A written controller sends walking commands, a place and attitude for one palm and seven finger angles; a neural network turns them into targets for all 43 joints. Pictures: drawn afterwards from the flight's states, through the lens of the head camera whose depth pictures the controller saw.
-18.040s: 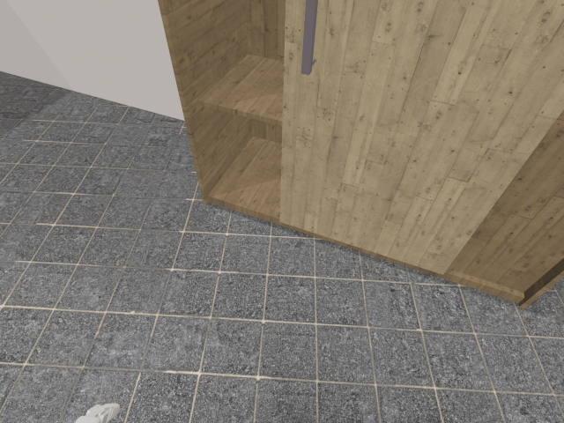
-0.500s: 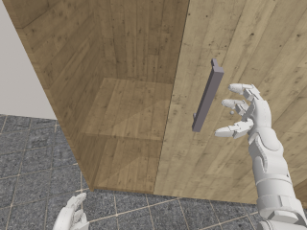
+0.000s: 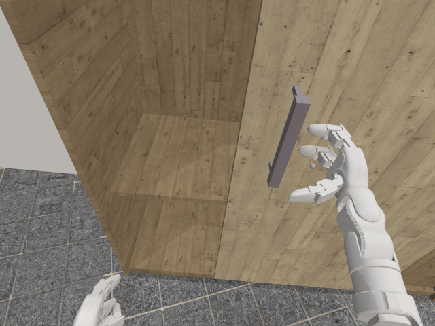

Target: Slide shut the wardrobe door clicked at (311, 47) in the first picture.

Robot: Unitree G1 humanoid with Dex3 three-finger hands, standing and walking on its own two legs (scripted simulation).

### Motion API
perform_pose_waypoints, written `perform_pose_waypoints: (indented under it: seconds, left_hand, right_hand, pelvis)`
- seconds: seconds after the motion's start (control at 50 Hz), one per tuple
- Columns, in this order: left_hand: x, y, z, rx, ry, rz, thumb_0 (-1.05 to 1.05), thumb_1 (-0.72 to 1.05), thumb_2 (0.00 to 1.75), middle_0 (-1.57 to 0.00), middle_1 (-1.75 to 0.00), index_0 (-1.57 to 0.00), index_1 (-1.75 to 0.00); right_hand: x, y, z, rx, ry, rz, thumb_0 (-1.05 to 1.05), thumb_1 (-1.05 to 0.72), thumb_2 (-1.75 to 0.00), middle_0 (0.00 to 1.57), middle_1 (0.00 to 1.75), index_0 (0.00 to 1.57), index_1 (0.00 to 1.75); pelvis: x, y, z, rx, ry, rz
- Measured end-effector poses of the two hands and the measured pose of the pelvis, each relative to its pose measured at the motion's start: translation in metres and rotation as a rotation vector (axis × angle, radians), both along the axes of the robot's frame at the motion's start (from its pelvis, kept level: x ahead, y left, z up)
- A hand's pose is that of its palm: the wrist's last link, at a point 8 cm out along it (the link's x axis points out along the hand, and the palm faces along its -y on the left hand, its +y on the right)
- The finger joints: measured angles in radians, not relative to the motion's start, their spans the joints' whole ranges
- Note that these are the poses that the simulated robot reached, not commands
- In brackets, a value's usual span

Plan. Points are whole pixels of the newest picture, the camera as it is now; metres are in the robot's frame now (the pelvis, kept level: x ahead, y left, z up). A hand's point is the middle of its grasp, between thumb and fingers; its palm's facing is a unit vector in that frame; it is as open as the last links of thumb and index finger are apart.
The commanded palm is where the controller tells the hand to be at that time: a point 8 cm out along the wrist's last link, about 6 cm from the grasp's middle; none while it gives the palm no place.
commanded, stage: feel for the door with the fingertips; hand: right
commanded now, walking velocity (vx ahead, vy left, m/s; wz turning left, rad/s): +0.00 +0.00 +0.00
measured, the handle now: (283, 140) +0.45 -0.10 +0.14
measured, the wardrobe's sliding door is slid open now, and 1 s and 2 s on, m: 0.38 0.38 0.38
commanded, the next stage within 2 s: slide the fingers in behind the handle in 0.68 s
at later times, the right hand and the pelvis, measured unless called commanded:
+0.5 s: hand (306, 156) +0.39 -0.13 +0.15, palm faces +0.02 +1.00 -0.02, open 14.0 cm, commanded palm +0.37 -0.18 +0.14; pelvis +0.00 +0.00 +0.00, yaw +0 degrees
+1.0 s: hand (308, 152) +0.40 -0.14 +0.15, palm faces +0.02 +1.00 +0.00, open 13.8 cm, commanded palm +0.37 -0.19 +0.14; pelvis +0.00 +0.00 +0.00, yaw +1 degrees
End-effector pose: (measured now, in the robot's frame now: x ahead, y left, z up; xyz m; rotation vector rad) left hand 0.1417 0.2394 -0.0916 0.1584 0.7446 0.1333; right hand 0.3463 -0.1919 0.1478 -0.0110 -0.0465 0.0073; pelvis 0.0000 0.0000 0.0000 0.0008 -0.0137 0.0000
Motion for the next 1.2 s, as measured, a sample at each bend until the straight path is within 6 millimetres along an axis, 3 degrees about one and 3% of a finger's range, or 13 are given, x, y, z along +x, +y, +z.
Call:
perform_pose_waypoints:
  seconds: [0.12,0.26,0.6,0.86,1.2]
  left_hand:
    - [0.004,-0.008,0.004,-0.016,-0.016,-0.008,0.01,0.90,0.90,-0.20,-0.30,-0.21,-0.30]
    - [-0.002,-0.012,0.000,-0.028,0.005,-0.008,0.01,0.90,0.90,-0.20,-0.30,-0.21,-0.30]
    - [-0.030,0.005,-0.010,0.002,0.095,0.039,0.01,0.90,0.90,-0.20,-0.30,-0.21,-0.30]
    - [-0.038,0.006,-0.013,0.008,0.124,0.047,0.01,0.90,0.90,-0.20,-0.30,-0.21,-0.30]
    - [-0.025,-0.003,-0.005,0.004,0.066,0.037,0.01,0.90,0.90,-0.20,-0.30,-0.21,-0.30]
  right_hand:
    - [0.004,0.012,0.002,0.002,-0.003,-0.008,-0.01,0.51,-0.30,0.30,1.20,0.30,1.20]
    - [0.011,0.011,0.004,-0.005,0.011,-0.024,-0.01,0.51,-0.30,0.31,1.20,0.30,1.20]
    - [0.029,0.010,0.001,0.000,0.022,-0.028,-0.01,0.51,-0.30,0.30,1.20,0.30,1.20]
    - [0.038,0.004,0.001,-0.001,0.016,-0.024,-0.01,0.51,-0.30,0.36,1.25,0.35,1.23]
    - [0.023,-0.005,-0.005,0.013,0.006,-0.024,-0.01,0.51,-0.30,0.31,1.21,0.30,1.20]
  pelvis:
    - [-0.002,0.000,0.000,-0.001,-0.006,0.007]
    - [-0.004,0.001,0.001,-0.001,-0.008,0.008]
    - [-0.003,0.002,0.001,0.000,0.006,0.010]
    - [-0.004,0.000,0.000,0.002,0.020,0.008]
    - [-0.002,-0.007,0.000,0.006,0.011,0.013]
